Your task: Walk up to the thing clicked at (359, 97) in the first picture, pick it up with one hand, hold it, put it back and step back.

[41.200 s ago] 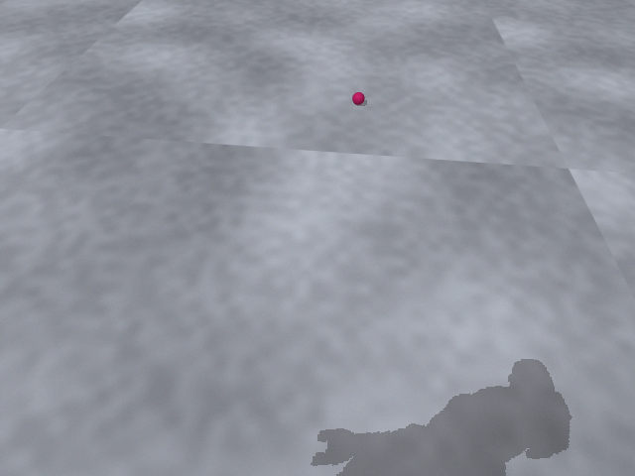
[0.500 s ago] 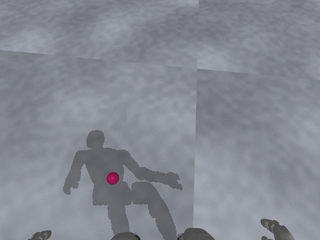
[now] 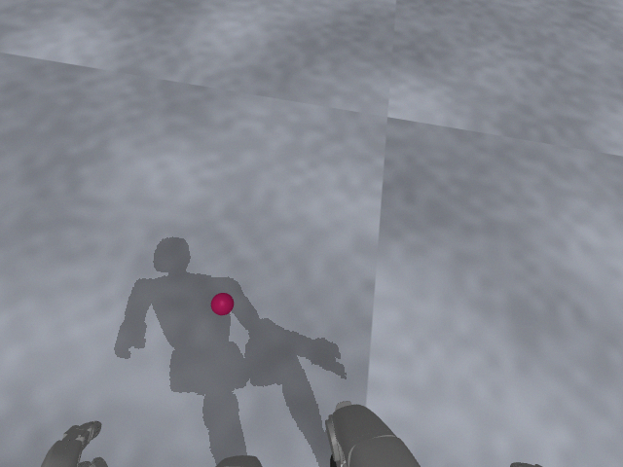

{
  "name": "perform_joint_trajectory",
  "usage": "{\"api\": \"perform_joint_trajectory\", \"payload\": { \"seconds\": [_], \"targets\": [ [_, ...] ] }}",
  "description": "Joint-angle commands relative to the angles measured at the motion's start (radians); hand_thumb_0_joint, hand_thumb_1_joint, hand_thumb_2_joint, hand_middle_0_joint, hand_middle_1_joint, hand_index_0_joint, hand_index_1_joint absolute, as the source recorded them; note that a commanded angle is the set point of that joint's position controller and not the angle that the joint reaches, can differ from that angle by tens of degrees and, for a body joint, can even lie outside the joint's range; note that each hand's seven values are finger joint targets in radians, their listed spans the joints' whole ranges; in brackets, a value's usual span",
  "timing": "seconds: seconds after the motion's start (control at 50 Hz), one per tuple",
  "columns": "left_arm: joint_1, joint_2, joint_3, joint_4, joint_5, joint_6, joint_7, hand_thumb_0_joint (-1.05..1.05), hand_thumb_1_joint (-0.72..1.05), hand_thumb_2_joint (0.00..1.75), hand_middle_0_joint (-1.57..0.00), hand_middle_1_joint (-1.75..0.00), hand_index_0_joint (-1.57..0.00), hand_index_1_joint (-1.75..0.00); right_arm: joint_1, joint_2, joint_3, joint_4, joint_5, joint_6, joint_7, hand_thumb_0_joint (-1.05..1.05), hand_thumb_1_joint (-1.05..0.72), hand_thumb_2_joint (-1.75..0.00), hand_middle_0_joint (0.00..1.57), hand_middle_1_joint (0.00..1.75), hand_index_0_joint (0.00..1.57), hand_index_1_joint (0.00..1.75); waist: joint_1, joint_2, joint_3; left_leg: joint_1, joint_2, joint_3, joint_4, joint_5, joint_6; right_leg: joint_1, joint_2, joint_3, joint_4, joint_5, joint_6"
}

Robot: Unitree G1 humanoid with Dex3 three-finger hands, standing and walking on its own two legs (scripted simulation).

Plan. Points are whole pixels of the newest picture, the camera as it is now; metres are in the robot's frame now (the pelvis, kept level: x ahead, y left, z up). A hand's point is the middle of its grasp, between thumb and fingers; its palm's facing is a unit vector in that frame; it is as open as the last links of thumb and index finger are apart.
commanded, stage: step back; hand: left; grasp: from above
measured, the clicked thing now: (222, 304) +0.60 +0.23 -0.73
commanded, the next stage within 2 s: none
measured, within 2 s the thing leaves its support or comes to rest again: neither
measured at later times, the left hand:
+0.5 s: hand out of the picture +0.01 +0.26 -0.13, palm faces -0.07 -0.90 -0.42, open 7.4 cm
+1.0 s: hand out of the picture -0.19 +0.26 -0.15, palm faces -0.14 -0.90 -0.41, open 7.4 cm
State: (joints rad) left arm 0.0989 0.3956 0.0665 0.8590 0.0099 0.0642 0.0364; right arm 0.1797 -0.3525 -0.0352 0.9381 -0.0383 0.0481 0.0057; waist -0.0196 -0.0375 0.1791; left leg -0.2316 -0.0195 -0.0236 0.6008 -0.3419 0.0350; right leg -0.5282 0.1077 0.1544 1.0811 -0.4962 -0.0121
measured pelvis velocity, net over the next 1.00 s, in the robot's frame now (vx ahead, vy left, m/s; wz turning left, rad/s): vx -0.30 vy -0.01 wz -0.14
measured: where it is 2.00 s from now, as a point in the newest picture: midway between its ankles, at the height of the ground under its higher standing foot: outside the picture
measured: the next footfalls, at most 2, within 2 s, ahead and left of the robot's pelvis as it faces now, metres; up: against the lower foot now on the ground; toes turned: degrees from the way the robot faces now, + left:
right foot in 0.24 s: -0.04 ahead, -0.12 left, +0.00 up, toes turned -1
left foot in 0.56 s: -0.12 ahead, +0.13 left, +0.00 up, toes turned -5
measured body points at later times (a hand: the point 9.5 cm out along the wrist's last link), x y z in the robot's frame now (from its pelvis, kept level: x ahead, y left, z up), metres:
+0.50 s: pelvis -0.12 +0.01 +0.00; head -0.06 -0.01 +0.44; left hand +0.01 +0.31 -0.10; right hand -0.04 -0.31 -0.13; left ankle -0.15 +0.14 -0.69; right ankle -0.08 -0.12 -0.73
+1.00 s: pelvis -0.30 -0.01 -0.02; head -0.25 -0.02 +0.43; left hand -0.19 +0.30 -0.13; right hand -0.21 -0.34 -0.13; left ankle -0.17 +0.13 -0.72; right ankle -0.33 -0.13 -0.73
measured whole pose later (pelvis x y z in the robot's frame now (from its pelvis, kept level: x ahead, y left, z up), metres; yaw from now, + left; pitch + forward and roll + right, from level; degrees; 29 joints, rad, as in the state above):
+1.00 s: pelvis -0.30 -0.01 -0.02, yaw -8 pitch -3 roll -2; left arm 0.21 0.37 0.08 0.86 0.04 0.05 -0.01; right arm 0.11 -0.41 -0.05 0.81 -0.02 0.05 -0.02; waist 0.01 0.06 0.17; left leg -0.48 0.06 -0.07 0.75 -0.31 -0.01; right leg -0.24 0.05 0.03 0.69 -0.41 -0.01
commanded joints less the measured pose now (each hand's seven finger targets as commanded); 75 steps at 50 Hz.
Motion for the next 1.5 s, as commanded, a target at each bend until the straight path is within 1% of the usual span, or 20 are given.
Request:
{"api": "perform_joint_trajectory", "payload": {
  "seconds": [0.0,0.2,0.22,0.26,0.36,0.52,0.58,0.66,0.8,0.9,0.94,0.96,0.98,1.04,1.2,1.28,1.32,1.34,1.38,1.48],
  "targets": [
    [0.069,0.170,0.062,-0.069,0.000,-0.035,0.004,0.00,0.90,0.90,-0.20,-0.30,-0.20,-0.30,-0.093,-0.251,-0.070,-0.120,0.007,-0.031,-0.033,0.00,-0.90,-0.90,0.20,0.30,0.20,0.30,0.038,0.178,-0.178,0.143,0.249,-0.190,-0.121,0.650,0.191,-0.012,-0.007,0.020,0.125,0.003,0.023],
    [0.166,0.140,0.057,-0.043,0.022,-0.066,-0.006,0.00,0.90,0.90,-0.20,-0.30,-0.20,-0.30,-0.063,-0.270,-0.079,-0.156,0.034,-0.009,-0.026,0.00,-0.90,-0.90,0.20,0.30,0.20,0.30,0.037,0.173,-0.262,0.094,0.223,-0.146,0.033,0.500,0.115,0.338,-0.072,-0.139,-0.690,0.331,-0.008],
    [0.156,0.197,0.069,-0.054,0.034,-0.076,-0.004,0.00,0.90,0.90,-0.20,-0.30,-0.20,-0.30,-0.059,-0.238,-0.067,-0.163,0.044,-0.010,-0.023,0.00,-0.90,-0.90,0.20,0.30,0.20,0.30,0.028,0.075,-0.269,-0.058,0.176,-0.134,0.074,0.329,0.060,0.438,-0.159,0.013,-0.662,0.479,-0.039],
    [0.085,0.329,0.094,-0.096,0.030,-0.076,-0.009,0.00,0.90,0.90,-0.20,-0.30,-0.20,-0.30,-0.115,-0.209,-0.068,-0.172,0.040,0.000,-0.036,0.00,-0.90,-0.90,0.20,0.30,0.20,0.30,0.068,-0.237,-0.180,-0.187,-0.058,-0.067,0.483,-0.298,-0.035,0.250,-0.505,0.425,-0.724,0.674,-0.317],
    [0.021,0.209,0.071,-0.144,0.022,-0.066,0.002,0.00,0.90,0.90,-0.20,-0.30,-0.20,-0.30,-0.006,-0.227,-0.060,-0.131,0.048,-0.012,-0.040,0.00,-0.90,-0.90,0.20,0.30,0.20,0.30,0.032,-0.083,-0.198,-0.215,-0.099,-0.136,0.601,-0.188,-0.056,0.332,-0.308,0.087,-0.597,0.781,-0.208],
    [0.037,0.218,0.057,-0.177,0.012,-0.028,-0.005,0.00,0.90,0.90,-0.20,-0.30,-0.20,-0.30,0.082,-0.204,-0.076,-0.109,0.013,-0.032,-0.028,0.00,-0.90,-0.90,0.20,0.30,0.20,0.30,0.010,-0.120,-0.246,0.035,-0.016,0.028,-0.175,0.116,-0.024,0.332,-0.271,0.062,-0.465,0.608,-0.122],
    [-0.018,0.194,0.066,-0.192,0.012,-0.026,0.006,0.00,0.90,0.90,-0.20,-0.30,-0.20,-0.30,0.013,-0.403,-0.119,-0.154,0.002,-0.039,-0.016,0.00,-0.90,-0.90,0.20,0.30,0.20,0.30,-0.043,0.277,-0.210,-0.054,0.446,-0.538,-0.298,0.334,0.263,0.077,-0.002,-0.014,-0.008,-0.172,0.006],
    [0.099,0.191,0.076,-0.123,0.002,-0.021,-0.002,0.00,0.90,0.90,-0.20,-0.30,-0.20,-0.30,-0.101,-0.276,-0.082,-0.173,0.002,-0.053,-0.034,0.00,-0.90,-0.90,0.20,0.30,0.20,0.30,0.066,0.156,-0.159,-0.026,0.288,-0.250,-0.183,0.520,0.191,0.028,0.001,0.057,0.241,-0.016,0.001],
    [0.085,0.165,0.068,-0.139,0.018,-0.026,-0.020,0.00,0.90,0.90,-0.20,-0.30,-0.20,-0.30,0.009,-0.277,-0.092,-0.185,0.008,-0.048,-0.041,0.00,-0.90,-0.90,0.20,0.30,0.20,0.30,-0.009,0.201,-0.237,0.189,0.300,-0.218,-0.117,0.554,0.226,0.051,-0.053,-0.027,-0.077,-0.045,0.052],
    [0.236,0.160,0.071,-0.045,0.017,-0.034,-0.033,0.00,0.90,0.90,-0.20,-0.30,-0.20,-0.30,-0.068,-0.316,-0.092,-0.208,0.012,-0.013,-0.031,0.00,-0.90,-0.90,0.20,0.30,0.20,0.30,0.055,0.234,-0.273,-0.039,0.245,-0.157,-0.077,0.301,0.129,0.376,-0.073,-0.171,-0.596,0.190,-0.002],
    [0.249,0.251,0.098,-0.051,0.041,-0.047,-0.034,0.00,0.90,0.90,-0.20,-0.30,-0.20,-0.30,-0.040,-0.229,-0.066,-0.217,0.023,-0.005,-0.025,0.00,-0.90,-0.90,0.20,0.30,0.20,0.30,0.059,-0.027,-0.213,-0.331,0.053,-0.102,0.147,-0.081,0.014,0.441,-0.251,0.169,-0.721,0.087,-0.074],
    [0.158,0.380,0.123,-0.090,0.040,-0.038,-0.033,0.00,0.90,0.90,-0.20,-0.30,-0.20,-0.30,-0.103,-0.209,-0.072,-0.232,0.027,-0.006,-0.047,0.00,-0.90,-0.90,0.20,0.30,0.20,0.30,0.107,-0.286,-0.157,-0.316,-0.083,-0.063,0.414,-0.277,-0.037,0.143,-0.508,0.428,-0.835,0.078,-0.253],
    [0.088,0.380,0.118,-0.123,0.035,-0.046,-0.027,0.00,0.90,0.90,-0.20,-0.30,-0.20,-0.30,-0.112,-0.259,-0.091,-0.222,0.025,-0.002,-0.053,0.00,-0.90,-0.90,0.20,0.30,0.20,0.30,0.081,-0.216,-0.068,-0.256,-0.033,-0.182,0.579,-0.265,-0.049,-0.034,-0.560,0.484,-0.872,0.052,-0.292],
    [-0.060,0.240,0.084,-0.146,0.038,-0.053,-0.011,0.00,0.90,0.90,-0.20,-0.30,-0.20,-0.30,0.028,-0.237,-0.071,-0.150,0.043,-0.011,-0.044,0.00,-0.90,-0.90,0.20,0.30,0.20,0.30,-0.021,-0.096,-0.100,-0.241,-0.100,-0.149,0.645,-0.113,-0.045,0.101,-0.341,0.077,-0.674,0.410,-0.177],
    [0.098,0.231,0.073,-0.136,0.028,-0.036,0.007,0.00,0.90,0.90,-0.20,-0.30,-0.20,-0.30,0.019,-0.201,-0.055,-0.162,0.014,-0.024,-0.038,0.00,-0.90,-0.90,0.20,0.30,0.20,0.30,0.082,-0.166,-0.227,-0.216,-0.028,-0.029,0.170,-0.193,-0.051,0.479,-0.384,0.089,-0.555,0.704,-0.189],
    [0.046,0.211,0.044,-0.153,0.010,-0.020,-0.001,0.00,0.90,0.90,-0.20,-0.30,-0.20,-0.30,0.136,-0.248,-0.085,-0.106,0.005,-0.022,-0.029,0.00,-0.90,-0.90,0.20,0.30,0.20,0.30,0.012,-0.046,-0.272,0.070,0.058,-0.094,-0.197,0.123,0.023,0.255,-0.304,0.018,-0.432,0.480,-0.068],
    [-0.020,0.200,0.049,-0.169,0.003,-0.023,0.013,0.00,0.90,0.90,-0.20,-0.30,-0.20,-0.30,0.046,-0.411,-0.113,-0.152,-0.005,-0.017,-0.013,0.00,-0.90,-0.90,0.20,0.30,0.20,0.30,-0.026,0.288,-0.236,-0.036,0.410,-0.483,-0.265,0.348,0.264,0.071,-0.070,-0.131,-0.055,-0.179,0.010],
    [-0.044,0.206,0.057,-0.146,0.016,-0.019,0.015,0.00,0.90,0.90,-0.20,-0.30,-0.20,-0.30,0.009,-0.385,-0.112,-0.154,-0.008,-0.025,-0.016,0.00,-0.90,-0.90,0.20,0.30,0.20,0.30,-0.020,0.222,-0.190,-0.153,0.416,-0.476,-0.274,0.365,0.287,0.124,-0.056,-0.030,0.105,-0.165,0.004],
    [0.039,0.184,0.053,-0.098,-0.006,-0.017,0.009,0.00,0.90,0.90,-0.20,-0.30,-0.20,-0.30,-0.070,-0.296,-0.075,-0.161,-0.015,-0.031,-0.026,0.00,-0.90,-0.90,0.20,0.30,0.20,0.30,0.047,0.111,-0.174,-0.096,0.284,-0.264,-0.200,0.472,0.211,0.078,-0.015,0.031,0.209,-0.058,-0.009],
    [0.086,0.165,0.041,-0.053,0.013,-0.050,-0.033,0.00,0.90,0.90,-0.20,-0.30,-0.20,-0.30,-0.047,-0.257,-0.080,-0.147,-0.010,-0.047,-0.021,0.00,-0.90,-0.90,0.20,0.30,0.20,0.30,0.009,0.192,-0.168,0.018,0.236,-0.230,-0.245,-0.152,0.164,0.128,-0.085,-0.072,-0.248,-0.028,0.017]
  ]
}}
